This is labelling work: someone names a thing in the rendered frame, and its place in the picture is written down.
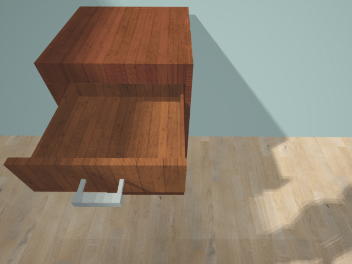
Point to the drawer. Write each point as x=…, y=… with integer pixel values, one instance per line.
x=107, y=132

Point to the handle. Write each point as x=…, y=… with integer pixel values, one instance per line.
x=81, y=199

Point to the cabinet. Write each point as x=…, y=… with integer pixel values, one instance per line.
x=122, y=45

